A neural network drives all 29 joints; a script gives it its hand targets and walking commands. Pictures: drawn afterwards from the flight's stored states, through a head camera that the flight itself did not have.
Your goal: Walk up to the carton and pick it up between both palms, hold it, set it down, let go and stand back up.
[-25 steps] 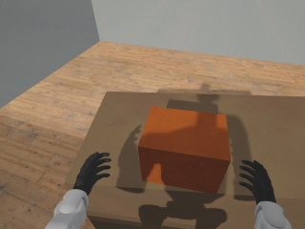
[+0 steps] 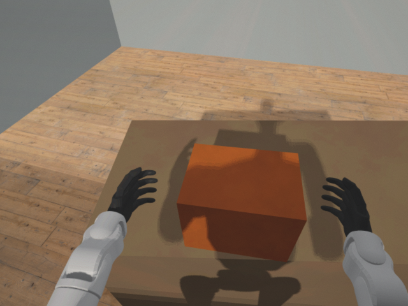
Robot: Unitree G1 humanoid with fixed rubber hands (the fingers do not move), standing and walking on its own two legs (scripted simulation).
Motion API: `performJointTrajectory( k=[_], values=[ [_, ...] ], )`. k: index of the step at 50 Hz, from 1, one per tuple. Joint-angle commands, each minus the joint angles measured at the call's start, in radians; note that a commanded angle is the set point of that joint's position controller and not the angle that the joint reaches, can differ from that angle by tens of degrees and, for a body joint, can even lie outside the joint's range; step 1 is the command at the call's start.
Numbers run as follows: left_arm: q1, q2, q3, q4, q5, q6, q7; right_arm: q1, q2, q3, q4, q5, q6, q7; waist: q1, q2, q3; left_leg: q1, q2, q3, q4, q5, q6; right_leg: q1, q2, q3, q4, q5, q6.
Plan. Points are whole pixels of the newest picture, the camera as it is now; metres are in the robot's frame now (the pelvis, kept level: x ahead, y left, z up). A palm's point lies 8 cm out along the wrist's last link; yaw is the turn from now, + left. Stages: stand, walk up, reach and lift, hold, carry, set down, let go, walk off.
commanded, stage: reach and lift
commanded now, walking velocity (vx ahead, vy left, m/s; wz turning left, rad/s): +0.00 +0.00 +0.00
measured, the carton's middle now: (239, 201) +0.37 -0.05 -0.02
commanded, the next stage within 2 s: none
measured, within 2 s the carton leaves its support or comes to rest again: neither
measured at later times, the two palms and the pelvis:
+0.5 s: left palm (130, 167) +0.37 +0.17 +0.11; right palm (356, 190) +0.31 -0.26 +0.10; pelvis +0.01 +0.00 +0.00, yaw +0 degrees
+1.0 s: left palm (131, 167) +0.39 +0.18 +0.08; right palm (345, 195) +0.32 -0.26 +0.06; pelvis +0.01 +0.00 +0.00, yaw +0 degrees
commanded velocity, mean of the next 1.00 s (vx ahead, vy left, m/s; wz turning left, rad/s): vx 0.00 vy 0.00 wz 0.00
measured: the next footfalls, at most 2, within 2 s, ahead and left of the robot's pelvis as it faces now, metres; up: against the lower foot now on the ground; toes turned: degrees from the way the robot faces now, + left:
none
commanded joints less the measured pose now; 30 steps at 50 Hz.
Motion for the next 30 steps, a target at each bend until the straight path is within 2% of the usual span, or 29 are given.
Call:
performJointTrajectory(
  k=[1, 2, 4, 5, 7, 9, 10, 12, 13, 15, 16, 18, 19, 20, 21, 22, 24, 25, 26, 27, 28, 30],
  values=[
    [-0.44, 0.201, 0.243, -0.178, -0.008, -0.017, -0.011, -0.338, -0.16, -0.05, -0.198, 0.097, -0.041, -0.007, -0.028, -0.067, -0.244, -0.002, -0.012, 0.006, -0.1, 0.2, -0.017, 0.08, 0.036, 0.025, -0.032, 0.279, -0.002],
    [-0.455, 0.199, 0.254, -0.156, -0.001, -0.011, -0.012, -0.365, -0.167, -0.038, -0.17, 0.107, -0.035, -0.005, -0.017, -0.056, -0.231, -0.016, -0.014, 0.006, -0.101, 0.189, -0.02, 0.081, 0.034, 0.029, -0.032, 0.262, -0.004],
    [-0.497, 0.211, 0.241, -0.173, -0.001, 0.002, -0.013, -0.402, -0.192, -0.047, -0.172, 0.109, -0.031, 0.002, -0.027, -0.038, -0.269, -0.003, -0.016, 0.0, -0.102, 0.199, -0.019, 0.081, 0.036, 0.023, -0.031, 0.271, -0.007],
    [-0.488, 0.192, 0.248, -0.13, 0.011, 0.014, -0.018, -0.405, -0.191, -0.054, -0.141, 0.105, -0.034, -0.001, -0.03, -0.04, -0.24, 0.005, -0.013, 0.0, -0.096, 0.23, -0.023, 0.064, 0.04, 0.019, -0.031, 0.3, -0.008],
    [-0.529, 0.202, 0.251, -0.128, 0.015, 0.027, -0.017, -0.439, -0.211, -0.062, -0.112, 0.118, -0.023, 0.004, -0.031, -0.038, -0.248, 0.018, -0.009, -0.006, -0.098, 0.217, -0.028, 0.056, 0.046, 0.014, -0.036, 0.267, -0.01],
    [-0.577, 0.198, 0.251, -0.083, 0.013, 0.039, -0.023, -0.482, -0.217, -0.055, -0.098, 0.116, -0.017, 0.007, -0.045, -0.064, -0.274, 0.012, -0.014, -0.001, -0.09, 0.212, -0.018, 0.059, 0.044, 0.017, -0.029, 0.295, -0.009],
    [-0.587, 0.215, 0.258, -0.093, 0.002, 0.036, -0.023, -0.488, -0.226, -0.062, -0.122, 0.12, -0.021, 0.004, -0.042, -0.066, -0.307, 0.027, -0.015, 0.001, -0.088, 0.229, -0.018, 0.076, 0.044, 0.018, -0.028, 0.322, -0.003],
    [-0.653, 0.213, 0.252, -0.064, 0.011, 0.042, -0.027, -0.546, -0.223, -0.058, -0.071, 0.121, -0.018, 0.006, -0.051, -0.055, -0.276, 0.001, -0.013, -0.004, -0.094, 0.211, -0.018, 0.06, 0.046, 0.016, -0.029, 0.302, -0.008],
    [-0.642, 0.211, 0.245, -0.11, 0.004, 0.035, -0.026, -0.527, -0.215, -0.051, -0.089, 0.128, -0.021, 0.007, -0.059, -0.064, -0.327, 0.031, -0.016, -0.006, -0.083, 0.255, -0.018, 0.077, 0.05, 0.013, -0.025, 0.341, -0.006],
    [-0.712, 0.231, 0.248, -0.078, 0.01, 0.041, -0.022, -0.602, -0.252, -0.071, -0.057, 0.128, -0.019, 0.01, -0.055, -0.029, -0.333, 0.016, -0.016, -0.008, -0.082, 0.242, -0.02, 0.055, 0.045, 0.016, -0.022, 0.323, -0.006],
    [-0.751, 0.232, 0.246, -0.061, 0.005, 0.04, -0.022, -0.623, -0.232, -0.078, -0.02, 0.119, -0.014, 0.008, -0.068, -0.047, -0.317, 0.008, -0.012, -0.01, -0.087, 0.208, -0.017, 0.047, 0.046, 0.007, -0.029, 0.299, -0.008],
    [-0.731, 0.247, 0.256, -0.047, 0.009, 0.032, -0.021, -0.624, -0.23, -0.048, -0.059, 0.137, -0.022, 0.011, -0.045, -0.061, -0.359, -0.005, -0.025, -0.004, -0.074, 0.247, -0.011, 0.093, 0.043, 0.018, -0.013, 0.372, 0.002],
    [-0.772, 0.253, 0.254, -0.038, -0.001, 0.031, -0.021, -0.673, -0.262, -0.069, -0.039, 0.131, -0.021, 0.01, -0.061, -0.071, -0.377, -0.001, -0.022, -0.011, -0.077, 0.237, -0.013, 0.09, 0.051, 0.014, -0.013, 0.365, 0.001],
    [-0.771, 0.252, 0.258, -0.009, -0.004, 0.037, -0.02, -0.675, -0.257, -0.068, -0.032, 0.132, -0.016, 0.01, -0.057, -0.064, -0.372, 0.001, -0.019, -0.009, -0.074, 0.251, -0.016, 0.093, 0.052, 0.011, -0.012, 0.372, -0.003],
    [-0.844, 0.265, 0.255, 0.057, 0.003, 0.035, -0.02, -0.746, -0.257, -0.08, 0.019, 0.125, -0.007, 0.017, -0.059, -0.056, -0.342, -0.021, -0.014, -0.01, -0.082, 0.19, -0.015, 0.052, 0.046, 0.012, -0.018, 0.3, -0.006],
    [-0.798, 0.244, 0.234, 0.049, -0.005, 0.037, -0.02, -0.693, -0.246, -0.069, 0.027, 0.125, -0.005, 0.016, -0.059, -0.046, -0.334, -0.008, -0.012, -0.015, -0.087, 0.212, -0.019, 0.057, 0.049, 0.006, -0.017, 0.322, -0.006],
    [-0.855, 0.272, 0.242, 0.078, -0.015, 0.033, -0.019, -0.752, -0.258, -0.078, 0.04, 0.125, 0.0, 0.016, -0.068, -0.08, -0.354, -0.034, -0.013, -0.017, -0.094, 0.169, -0.01, 0.064, 0.048, 0.005, -0.019, 0.305, -0.002],
    [-0.885, 0.276, 0.24, 0.068, -0.022, 0.025, -0.02, -0.769, -0.26, -0.072, 0.054, 0.128, -0.001, 0.016, -0.071, -0.072, -0.388, -0.02, -0.012, -0.017, -0.087, 0.197, -0.012, 0.076, 0.051, 0.005, -0.018, 0.331, -0.005],
    [-0.897, 0.282, 0.236, 0.14, -0.016, 0.023, -0.022, -0.814, -0.267, -0.078, 0.071, 0.118, 0.0, 0.015, -0.066, -0.089, -0.367, -0.056, -0.017, -0.011, -0.088, 0.181, -0.006, 0.076, 0.044, 0.011, -0.014, 0.337, -0.002],
    [-0.88, 0.255, 0.213, 0.125, -0.013, 0.021, -0.028, -0.785, -0.253, -0.066, 0.092, 0.121, -0.001, 0.01, -0.087, -0.081, -0.39, -0.034, -0.015, -0.015, -0.087, 0.203, -0.006, 0.087, 0.048, 0.007, -0.013, 0.376, -0.003],
    [-0.949, 0.267, 0.215, 0.138, -0.017, 0.012, -0.026, -0.836, -0.254, -0.074, 0.131, 0.113, 0.002, 0.01, -0.092, -0.068, -0.382, -0.036, -0.015, -0.019, -0.087, 0.198, -0.011, 0.073, 0.049, 0.006, -0.016, 0.348, -0.003],
    [-0.941, 0.255, 0.219, 0.13, 0.006, 0.006, -0.015, -0.842, -0.274, -0.085, 0.134, 0.121, -0.016, 0.023, -0.073, -0.033, -0.433, 0.017, -0.008, -0.024, -0.071, 0.286, -0.024, 0.057, 0.059, -0.009, -0.01, 0.393, -0.016]
  ],
)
